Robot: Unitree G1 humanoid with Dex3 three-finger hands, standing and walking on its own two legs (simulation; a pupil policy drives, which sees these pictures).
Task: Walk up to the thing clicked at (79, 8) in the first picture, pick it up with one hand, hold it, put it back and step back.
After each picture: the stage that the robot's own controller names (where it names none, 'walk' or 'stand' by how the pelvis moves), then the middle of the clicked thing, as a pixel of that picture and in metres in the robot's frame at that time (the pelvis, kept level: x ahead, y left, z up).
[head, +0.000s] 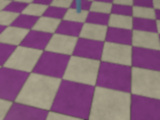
stand; (78, 4) +2.22 +0.01 -0.66
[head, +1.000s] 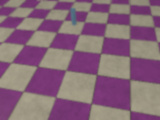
walk; (73, 16) +2.08 +0.22 -0.65
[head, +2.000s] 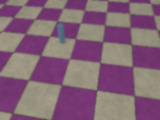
walk; (61, 34) +1.46 +0.29 -0.65
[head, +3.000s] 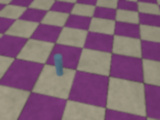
walk; (58, 65) +0.97 +0.23 -0.63
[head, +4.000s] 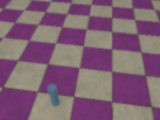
walk; (53, 95) +0.68 +0.21 -0.63
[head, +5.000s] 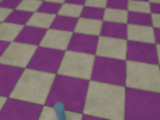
stand; (60, 113) +0.50 +0.17 -0.64
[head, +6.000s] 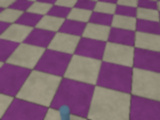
stand; (65, 117) +0.50 +0.13 -0.65
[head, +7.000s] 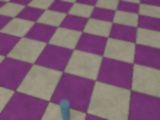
stand; (65, 111) +0.53 +0.12 -0.65
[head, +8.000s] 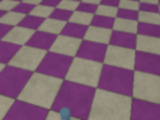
stand; (65, 119) +0.50 +0.13 -0.65
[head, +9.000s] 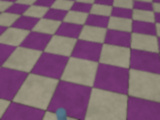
stand; (62, 119) +0.50 +0.16 -0.66
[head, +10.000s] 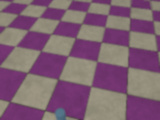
stand; (61, 119) +0.49 +0.16 -0.66
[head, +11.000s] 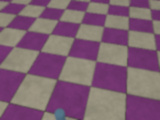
go down; out of the picture +0.49 +0.17 -0.66
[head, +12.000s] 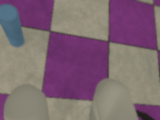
go down; (12, 29) +0.57 +0.23 -0.25
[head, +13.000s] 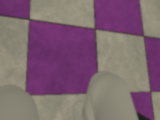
close in; out of the picture +0.56 +0.26 -0.20
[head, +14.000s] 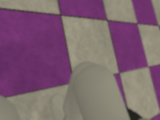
close in; out of the picture +0.54 +0.31 -0.16
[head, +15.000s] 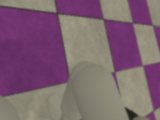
lift; out of the picture +0.53 +0.27 -0.17
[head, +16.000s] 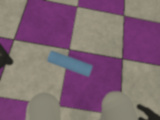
hold; (70, 63) +0.53 +0.05 -0.40
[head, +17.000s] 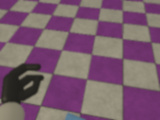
close; out of the picture +0.47 +0.00 -0.70
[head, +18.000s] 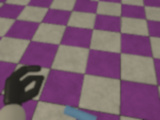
hold; (79, 115) +0.49 +0.00 -0.70
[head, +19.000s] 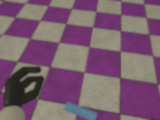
hold; (80, 111) +0.51 +0.00 -0.70
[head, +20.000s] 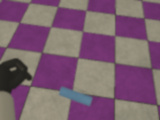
crouch; (75, 96) +0.54 -0.01 -0.66
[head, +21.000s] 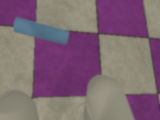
lower; (42, 31) +0.61 +0.05 -0.32
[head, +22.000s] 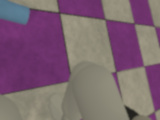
lower; out of the picture +0.61 +0.12 -0.26
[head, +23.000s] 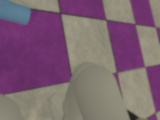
lower; out of the picture +0.61 +0.13 -0.26
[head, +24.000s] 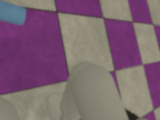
lower; out of the picture +0.60 +0.13 -0.26
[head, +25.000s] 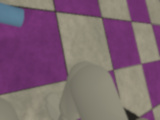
lower; out of the picture +0.60 +0.13 -0.26
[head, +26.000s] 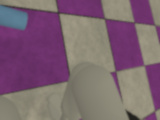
open; out of the picture +0.59 +0.13 -0.27
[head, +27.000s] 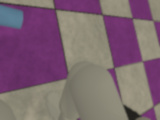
rise; out of the picture +0.58 +0.14 -0.26
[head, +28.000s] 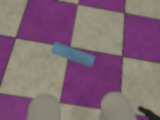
walk; (73, 54) +0.58 +0.03 -0.43
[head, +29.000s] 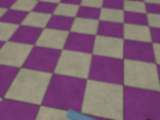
stand; (83, 119) +0.50 -0.02 -0.69
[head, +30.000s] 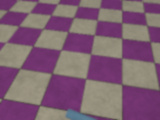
stand; (82, 118) +0.51 -0.01 -0.69
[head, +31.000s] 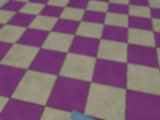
stand; out of the picture +0.51 -0.03 -0.73
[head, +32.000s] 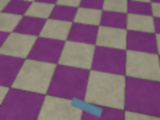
walk; (86, 107) +0.54 -0.04 -0.73
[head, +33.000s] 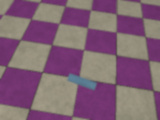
walk; (82, 81) +0.72 -0.04 -0.73
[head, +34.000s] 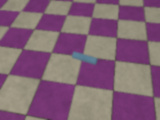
walk; (84, 58) +1.05 +0.03 -0.72
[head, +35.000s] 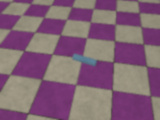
stand; (84, 59) +1.11 -0.02 -0.73
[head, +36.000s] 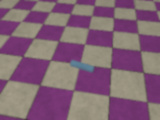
stand; (82, 66) +1.10 -0.01 -0.75
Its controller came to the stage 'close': yes
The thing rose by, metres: 0.00
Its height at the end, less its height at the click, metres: -0.09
